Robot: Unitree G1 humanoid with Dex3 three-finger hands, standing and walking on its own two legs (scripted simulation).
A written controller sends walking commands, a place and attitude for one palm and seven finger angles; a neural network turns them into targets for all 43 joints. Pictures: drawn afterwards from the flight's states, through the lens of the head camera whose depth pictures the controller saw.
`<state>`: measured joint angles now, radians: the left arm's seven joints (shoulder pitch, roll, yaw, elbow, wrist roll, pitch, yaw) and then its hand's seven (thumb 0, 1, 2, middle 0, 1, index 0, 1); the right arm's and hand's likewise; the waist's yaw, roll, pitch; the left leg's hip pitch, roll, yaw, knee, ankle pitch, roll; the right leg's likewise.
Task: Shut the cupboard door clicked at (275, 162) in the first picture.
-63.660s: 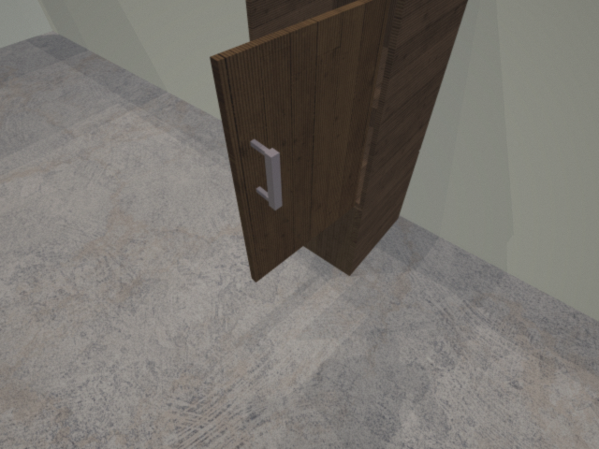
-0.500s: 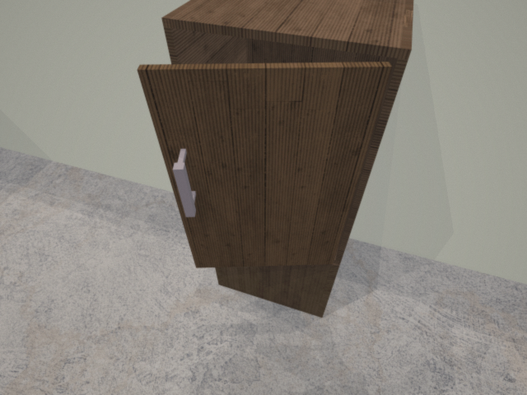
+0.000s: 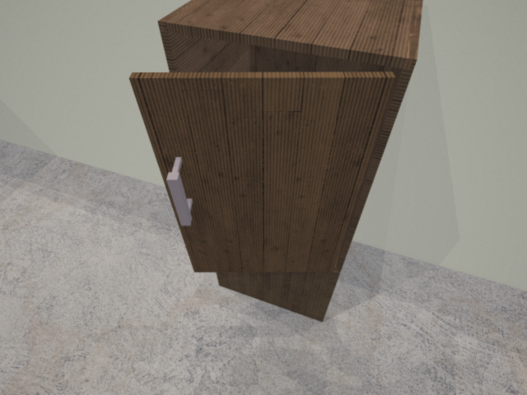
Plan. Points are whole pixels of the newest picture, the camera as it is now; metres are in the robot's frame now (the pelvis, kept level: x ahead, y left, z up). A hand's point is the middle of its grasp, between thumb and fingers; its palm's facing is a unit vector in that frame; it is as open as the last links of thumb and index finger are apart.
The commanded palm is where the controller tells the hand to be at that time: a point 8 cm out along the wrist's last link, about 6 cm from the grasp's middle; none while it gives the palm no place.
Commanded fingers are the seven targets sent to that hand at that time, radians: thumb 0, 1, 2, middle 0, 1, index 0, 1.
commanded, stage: come to a stop and stand still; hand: left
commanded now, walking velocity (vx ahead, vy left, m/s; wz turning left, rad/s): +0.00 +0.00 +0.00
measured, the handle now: (182, 192) +0.47 +0.19 +0.02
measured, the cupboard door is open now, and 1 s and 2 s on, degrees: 20 20 20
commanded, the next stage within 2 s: look again from close up in 0.18 s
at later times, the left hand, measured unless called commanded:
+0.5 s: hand out of the picture +0.08 +0.24 -0.16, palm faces -0.01 -0.95 -0.32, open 7.4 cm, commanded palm none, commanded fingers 0.00 0.90 0.90 -0.20 -0.30 -0.20 -0.30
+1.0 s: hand (113, 375) +0.17 +0.25 -0.08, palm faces +0.27 -0.94 -0.20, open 7.3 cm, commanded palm +0.11 +0.28 -0.07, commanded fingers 0.00 0.90 0.90 -0.31 -0.42 -0.31 -0.42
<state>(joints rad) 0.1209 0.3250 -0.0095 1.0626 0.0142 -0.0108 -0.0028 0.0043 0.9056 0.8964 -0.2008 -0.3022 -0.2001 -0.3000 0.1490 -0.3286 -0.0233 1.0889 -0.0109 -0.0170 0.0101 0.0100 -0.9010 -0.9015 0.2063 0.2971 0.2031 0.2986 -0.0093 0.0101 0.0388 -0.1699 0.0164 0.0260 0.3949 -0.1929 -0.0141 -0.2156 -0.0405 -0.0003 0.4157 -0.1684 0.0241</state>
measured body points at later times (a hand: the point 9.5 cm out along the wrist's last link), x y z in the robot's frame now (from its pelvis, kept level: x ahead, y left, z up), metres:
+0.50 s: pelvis +0.02 +0.00 +0.00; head +0.02 +0.00 +0.45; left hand +0.08 +0.29 -0.13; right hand +0.10 -0.29 -0.13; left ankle +0.01 +0.13 -0.74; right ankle +0.04 -0.13 -0.74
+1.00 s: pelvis +0.01 +0.00 -0.01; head +0.02 +0.00 +0.44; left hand +0.15 +0.30 -0.07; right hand +0.12 -0.28 -0.12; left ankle +0.01 +0.13 -0.74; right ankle +0.04 -0.13 -0.74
